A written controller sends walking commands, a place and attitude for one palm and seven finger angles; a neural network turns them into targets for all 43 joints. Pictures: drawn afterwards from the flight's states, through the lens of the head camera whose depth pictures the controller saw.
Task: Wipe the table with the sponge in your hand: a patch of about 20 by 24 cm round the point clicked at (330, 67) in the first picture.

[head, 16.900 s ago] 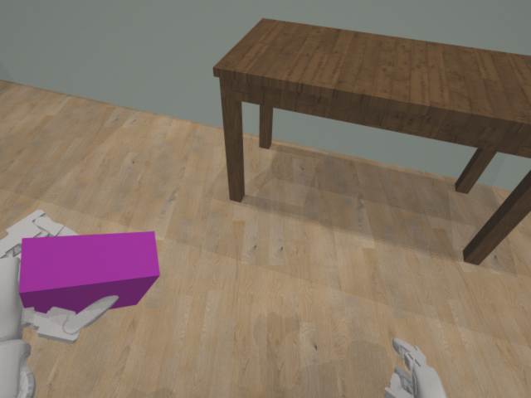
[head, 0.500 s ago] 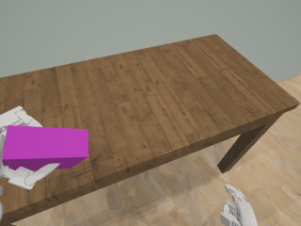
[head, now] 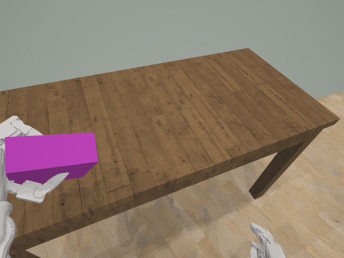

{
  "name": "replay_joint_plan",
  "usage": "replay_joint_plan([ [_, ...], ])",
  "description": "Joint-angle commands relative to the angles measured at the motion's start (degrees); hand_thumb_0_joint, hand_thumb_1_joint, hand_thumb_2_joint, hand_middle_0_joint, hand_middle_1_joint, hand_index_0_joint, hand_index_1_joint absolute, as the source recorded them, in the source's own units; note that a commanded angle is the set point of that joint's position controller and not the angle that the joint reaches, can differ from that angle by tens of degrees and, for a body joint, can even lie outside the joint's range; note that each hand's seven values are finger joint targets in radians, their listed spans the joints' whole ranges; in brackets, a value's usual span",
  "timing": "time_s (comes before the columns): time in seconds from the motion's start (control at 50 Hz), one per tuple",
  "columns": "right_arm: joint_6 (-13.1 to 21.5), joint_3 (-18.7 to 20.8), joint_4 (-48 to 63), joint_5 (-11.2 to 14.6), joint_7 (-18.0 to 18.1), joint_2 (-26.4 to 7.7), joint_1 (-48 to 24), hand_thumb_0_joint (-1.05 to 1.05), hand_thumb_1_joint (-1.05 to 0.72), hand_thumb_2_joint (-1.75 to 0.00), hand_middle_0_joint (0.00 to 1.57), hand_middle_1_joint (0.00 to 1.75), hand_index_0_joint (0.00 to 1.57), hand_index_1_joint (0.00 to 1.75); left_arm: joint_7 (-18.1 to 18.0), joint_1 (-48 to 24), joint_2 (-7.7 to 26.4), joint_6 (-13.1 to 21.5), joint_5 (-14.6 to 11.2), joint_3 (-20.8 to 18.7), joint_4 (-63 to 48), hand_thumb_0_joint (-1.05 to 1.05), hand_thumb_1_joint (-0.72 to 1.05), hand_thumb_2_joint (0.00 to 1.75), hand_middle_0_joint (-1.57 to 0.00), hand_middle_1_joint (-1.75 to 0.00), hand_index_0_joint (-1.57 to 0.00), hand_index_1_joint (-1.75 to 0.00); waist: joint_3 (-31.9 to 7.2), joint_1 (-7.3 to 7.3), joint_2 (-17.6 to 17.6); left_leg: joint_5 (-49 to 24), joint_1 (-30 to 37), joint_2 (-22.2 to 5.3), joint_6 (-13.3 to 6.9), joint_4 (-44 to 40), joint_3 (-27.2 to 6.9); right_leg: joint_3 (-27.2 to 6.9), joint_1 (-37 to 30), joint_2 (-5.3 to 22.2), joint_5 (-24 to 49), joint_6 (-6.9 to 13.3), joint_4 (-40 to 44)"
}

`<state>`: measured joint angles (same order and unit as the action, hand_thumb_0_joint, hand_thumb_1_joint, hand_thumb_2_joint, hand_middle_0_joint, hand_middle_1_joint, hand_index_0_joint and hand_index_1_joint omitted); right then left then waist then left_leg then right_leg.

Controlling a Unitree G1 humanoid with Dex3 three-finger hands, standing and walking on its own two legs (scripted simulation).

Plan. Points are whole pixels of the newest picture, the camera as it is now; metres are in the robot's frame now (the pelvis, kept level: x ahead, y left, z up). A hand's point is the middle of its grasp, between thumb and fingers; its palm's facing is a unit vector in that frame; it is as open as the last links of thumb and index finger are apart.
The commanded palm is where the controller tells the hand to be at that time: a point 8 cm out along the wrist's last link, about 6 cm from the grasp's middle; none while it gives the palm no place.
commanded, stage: come to a stop and stand still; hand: left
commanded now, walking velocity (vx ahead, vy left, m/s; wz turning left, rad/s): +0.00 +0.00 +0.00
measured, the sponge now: (64, 160) +0.24 +0.23 +0.15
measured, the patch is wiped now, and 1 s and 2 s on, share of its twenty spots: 0.00 0.00 0.00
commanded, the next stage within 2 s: look again from close up in 1.24 s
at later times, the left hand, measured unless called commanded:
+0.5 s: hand (43, 144) +0.26 +0.27 +0.16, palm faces +0.37 -0.85 -0.38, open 9.2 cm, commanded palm +0.19 +0.31 +0.18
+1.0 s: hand (59, 151) +0.25 +0.24 +0.16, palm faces +0.37 -0.85 -0.38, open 9.2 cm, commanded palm +0.19 +0.28 +0.18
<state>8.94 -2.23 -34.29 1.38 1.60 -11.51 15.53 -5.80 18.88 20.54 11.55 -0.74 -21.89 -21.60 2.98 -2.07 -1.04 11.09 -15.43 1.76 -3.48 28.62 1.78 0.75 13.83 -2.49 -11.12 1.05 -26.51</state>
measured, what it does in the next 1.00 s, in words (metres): stands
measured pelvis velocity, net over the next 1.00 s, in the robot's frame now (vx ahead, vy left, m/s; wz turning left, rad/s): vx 0.04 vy -0.01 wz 0.01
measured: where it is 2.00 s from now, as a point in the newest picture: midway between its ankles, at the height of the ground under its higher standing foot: outside the picture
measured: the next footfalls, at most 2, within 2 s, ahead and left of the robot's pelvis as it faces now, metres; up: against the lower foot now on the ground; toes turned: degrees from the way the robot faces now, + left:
none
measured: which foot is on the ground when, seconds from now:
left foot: down 0.00-1.00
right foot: down 0.00-1.00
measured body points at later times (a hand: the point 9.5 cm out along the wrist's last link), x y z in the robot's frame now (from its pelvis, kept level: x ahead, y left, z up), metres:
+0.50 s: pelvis +0.04 +0.02 +0.00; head +0.06 +0.05 +0.45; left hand +0.23 +0.31 +0.18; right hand +0.21 -0.19 -0.06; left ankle +0.05 +0.08 -0.74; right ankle +0.05 -0.11 -0.74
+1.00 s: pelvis +0.04 -0.01 +0.01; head +0.05 +0.00 +0.46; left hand +0.23 +0.28 +0.18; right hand +0.22 -0.23 -0.07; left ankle +0.05 +0.08 -0.74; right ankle +0.05 -0.11 -0.74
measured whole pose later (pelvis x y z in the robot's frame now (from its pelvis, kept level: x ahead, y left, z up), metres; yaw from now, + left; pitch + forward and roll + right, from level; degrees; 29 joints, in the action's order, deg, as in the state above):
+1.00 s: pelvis +0.04 -0.01 +0.01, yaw +0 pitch +0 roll -1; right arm 6.6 -1.9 -33.1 1.3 2.8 -12.0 11.9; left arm -5.5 24.3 20.2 10.1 -2.1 -18.5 -24.0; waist 0.9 -1.1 0.1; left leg 11.1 -13.1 1.6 -2.8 24.0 1.4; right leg 1.2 10.9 -2.5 -10.1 1.7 -20.8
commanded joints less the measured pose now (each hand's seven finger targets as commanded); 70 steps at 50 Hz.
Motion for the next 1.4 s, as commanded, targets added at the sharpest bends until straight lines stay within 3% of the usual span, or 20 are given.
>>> replay_joint_plan([
  [0.0, 3.5, 3.0, 9.7, -0.2, -0.4, -7.5, -7.2, 0.00, -0.90, -0.90, 0.20, 0.30, 0.20, 0.30, 0.0, -5.1, 7.2, 3.9, 0.5, -0.9, -12.6, 0.00, 0.10, 1.30, -1.20, -1.60, -1.20, -1.60, -4.6, 0.54, 7.5, 25.9, -5.7, -9.7, -0.9, -15.9, -12.5, -2.1, -4.1, 2.1, -6.6, -0.5, 0.9],
  [0.06, 3.0, 3.1, 10.1, -0.3, -0.5, -7.2, -7.2, 0.00, -0.90, -0.90, 0.20, 0.30, 0.20, 0.30, -0.1, -4.7, 9.2, 3.8, 0.6, -3.2, -12.3, 0.00, 0.10, 1.30, -1.20, -1.60, -1.20, -1.60, -3.9, 0.43, 4.5, 26.3, -7.4, -10.3, -0.6, -16.5, -12.8, -2.0, -5.2, 2.2, -6.1, -0.5, 0.9],
  [0.08, 3.1, 3.0, 9.7, -0.2, -0.5, -7.2, -8.0, 0.00, -0.90, -0.90, 0.20, 0.30, 0.20, 0.30, -0.3, -5.2, 10.7, 4.0, 0.8, -4.6, -13.3, 0.00, 0.10, 1.30, -1.20, -1.60, -1.20, -1.60, -4.2, 0.62, 6.0, 26.8, -6.6, -10.2, -0.2, -17.6, -12.8, -1.8, -5.1, 1.9, -5.9, -0.5, 0.7],
  [0.1, 2.9, 2.7, 9.9, -0.4, -0.3, -6.8, -7.6, 0.00, -0.90, -0.90, 0.20, 0.30, 0.20, 0.30, -0.1, -5.5, 9.1, 4.2, 0.7, -3.3, -12.8, 0.00, 0.10, 1.30, -1.20, -1.60, -1.20, -1.60, -3.8, 0.62, 5.8, 27.1, -6.9, -10.3, -0.2, -17.6, -13.2, -1.7, -5.0, 1.9, -5.5, -0.5, 0.7],
  [0.24, 3.1, 2.8, 9.8, -0.9, 0.0, -6.6, -7.2, 0.00, -0.90, -0.90, 0.20, 0.30, 0.20, 0.30, -0.3, -5.5, 8.9, 4.7, 0.4, -2.8, -14.4, 0.00, 0.10, 1.30, -1.20, -1.60, -1.20, -1.60, -6.0, 0.73, 6.5, 18.0, -1.7, -9.9, 1.4, -15.9, -11.9, -2.7, -5.1, 3.4, -2.0, 0.1, 3.6],
  [0.28, 3.4, 2.9, 9.6, -0.7, 0.0, -6.3, -8.1, 0.00, -0.90, -0.90, 0.20, 0.30, 0.20, 0.30, -0.5, -5.4, 9.6, 4.6, 0.5, -3.4, -15.7, 0.00, 0.10, 1.30, -1.20, -1.60, -1.20, -1.60, -7.6, 0.99, 6.9, 9.8, 2.1, -9.3, 2.7, -14.2, -11.0, -3.1, -4.6, 4.2, 0.2, 0.6, 4.0],
  [0.3, 3.2, 2.8, 9.4, -1.0, 0.1, -6.4, -7.3, 0.00, -0.90, -0.90, 0.20, 0.30, 0.20, 0.30, -0.3, -4.7, 8.0, 4.8, 0.1, -1.7, -14.4, 0.00, 0.10, 1.30, -1.20, -1.60, -1.20, -1.60, -7.5, 0.88, 6.2, 6.8, 2.8, -9.3, 2.7, -13.4, -10.8, -2.8, -4.0, 4.2, 1.5, 0.5, 4.5],
  [0.38, 3.2, 3.3, 9.3, -0.7, 0.1, -6.6, -7.8, 0.00, -0.90, -0.90, 0.20, 0.30, 0.20, 0.30, -0.5, -3.0, 10.8, 4.5, -0.2, -4.1, -16.8, 0.00, 0.10, 1.30, -1.20, -1.60, -1.20, -1.60, -11.4, 1.00, 6.6, -13.1, 9.1, -8.6, 5.3, -9.5, -9.1, -2.5, -4.4, 5.0, 7.6, 1.0, 3.0],
  [0.4, 2.7, 3.2, 9.3, -1.1, 0.0, -6.6, -7.1, 0.00, -0.90, -0.90, 0.20, 0.30, 0.20, 0.30, -0.1, -1.9, 8.8, 4.7, -0.7, -2.2, -16.7, 0.00, 0.10, 1.30, -1.20, -1.60, -1.20, -1.60, -11.4, 0.90, 6.9, -16.7, 9.9, -8.8, 5.6, -9.0, -9.0, -1.6, -3.7, 4.7, 7.4, 0.8, 2.9],
  [0.42, 2.6, 3.6, 9.6, -0.9, 0.1, -6.6, -7.1, 0.00, -0.90, -0.90, 0.20, 0.30, 0.20, 0.30, -0.2, -1.3, 10.6, 4.5, -0.7, -3.6, -17.4, 0.00, 0.10, 1.30, -1.20, -1.60, -1.20, -1.60, -11.9, 0.89, 7.3, -20.9, 10.7, -9.2, 5.9, -8.2, -9.1, -1.6, -4.0, 5.0, 7.9, 0.8, 2.9],
  [0.48, 1.9, 3.6, 9.9, -0.5, 0.1, -6.7, -7.9, 0.00, -0.90, -0.90, 0.20, 0.30, 0.20, 0.30, -0.4, 1.6, 11.9, 4.2, -1.1, -5.5, -18.5, 0.00, 0.10, 1.30, -1.20, -1.60, -1.20, -1.60, -12.9, 1.07, 7.6, -25.9, 11.0, -8.7, 6.6, -6.6, -8.4, -1.7, -5.1, 5.2, 10.7, 1.3, 2.8],
  [0.5, 1.5, 3.3, 10.0, -0.9, 0.0, -6.7, -7.2, 0.00, -0.90, -0.90, 0.20, 0.30, 0.20, 0.30, 0.0, 3.3, 10.2, 4.4, -1.7, -4.3, -17.5, 0.00, 0.10, 1.30, -1.20, -1.60, -1.20, -1.60, -12.6, 0.86, 6.8, -25.1, 10.4, -8.8, 6.2, -6.7, -8.3, -1.0, -5.2, 5.1, 9.9, 1.1, 3.4],
  [0.62, 0.6, 3.8, 10.4, -0.2, 0.7, -7.1, -7.4, 0.00, -0.90, -0.90, 0.20, 0.30, 0.20, 0.30, 0.0, 3.4, 11.0, 3.7, -2.5, -5.0, -17.1, 0.00, 0.10, 1.30, -1.20, -1.60, -1.20, -1.60, -12.0, 1.21, 5.9, -19.8, 8.0, -8.4, 5.6, -6.7, -8.1, -3.0, -6.4, 6.1, 12.3, 1.6, 4.4],
  [0.78, 0.6, 3.5, 10.1, 0.0, 1.4, -7.2, -9.2, 0.00, -0.90, -0.90, 0.20, 0.30, 0.20, 0.30, -0.6, 1.0, 11.2, 2.7, -2.3, -4.3, -16.2, 0.00, 0.10, 1.30, -1.20, -1.60, -1.20, -1.60, -9.4, 1.32, 4.4, -5.6, 6.2, -7.2, 3.1, -8.5, -8.1, -6.0, -4.2, 7.1, 7.4, 1.5, 7.8],
  [0.8, 0.5, 3.2, 9.9, -0.4, 1.4, -7.1, -8.8, 0.00, -0.90, -0.90, 0.20, 0.30, 0.20, 0.30, -0.4, 1.1, 9.1, 2.9, -2.5, -2.5, -14.7, 0.00, 0.10, 1.30, -1.20, -1.60, -1.20, -1.60, -9.0, 1.21, 3.8, -3.2, 5.6, -7.3, 2.4, -8.6, -8.1, -5.8, -3.8, 7.2, 6.0, 1.3, 8.5],
  [0.88, 0.9, 3.5, 9.9, 0.1, 1.6, -7.2, -9.7, 0.00, -0.90, -0.90, 0.20, 0.30, 0.20, 0.30, -0.8, -0.6, 11.1, 2.5, -2.1, -3.8, -16.1, 0.00, 0.10, 1.30, -1.20, -1.60, -1.20, -1.60, -8.8, 1.38, 4.5, -1.2, 5.9, -6.9, 2.1, -8.8, -8.4, -7.3, -3.0, 7.4, 4.3, 1.6, 9.4],
  [0.9, 0.7, 3.2, 9.8, -0.3, 1.5, -7.2, -9.1, 0.00, -0.90, -0.90, 0.20, 0.30, 0.20, 0.30, -0.6, -0.3, 9.3, 2.7, -2.3, -2.3, -15.0, 0.00, 0.10, 1.30, -1.20, -1.60, -1.20, -1.60, -8.4, 1.19, 3.7, -0.1, 5.4, -7.1, 1.7, -8.9, -8.3, -6.7, -2.8, 7.2, 3.3, 1.4, 9.7],
  [0.98, 1.0, 3.4, 10.0, 0.0, 1.6, -7.1, -9.8, 0.00, -0.90, -0.90, 0.20, 0.30, 0.20, 0.30, -1.0, 1.1, 12.0, 2.3, -2.1, -4.9, -16.0, 0.00, 0.10, 1.30, -1.20, -1.60, -1.20, -1.60, -9.7, 1.13, 4.0, -1.8, 6.0, -7.0, 1.7, -8.7, -8.2, -7.1, -3.8, 7.5, 4.8, 1.4, 9.4],
  [1.0, 0.8, 3.2, 10.1, -0.3, 1.5, -7.1, -9.1, 0.00, -0.90, -0.90, 0.20, 0.30, 0.20, 0.30, -0.6, 1.9, 9.8, 2.5, -2.4, -3.1, -15.1, 0.00, 0.10, 1.30, -1.20, -1.60, -1.20, -1.60, -9.5, 1.01, 2.9, -1.8, 5.4, -7.1, 1.4, -8.6, -8.1, -6.6, -4.0, 7.3, 4.9, 1.2, 9.5],
  [1.38, 0.9, 3.7, 9.8, 0.3, 1.9, -7.4, -9.3, 0.00, -0.90, -0.90, 0.20, 0.30, 0.20, 0.30, -1.1, 2.7, 11.6, 1.6, -2.5, -4.5, -17.4, 0.00, 0.10, 1.30, -1.20, -1.60, -1.20, -1.60, -11.0, 1.17, 4.3, -6.6, 7.2, -7.5, 1.5, -8.2, -8.3, -6.9, -4.8, 7.6, 8.8, 1.3, 8.7],
])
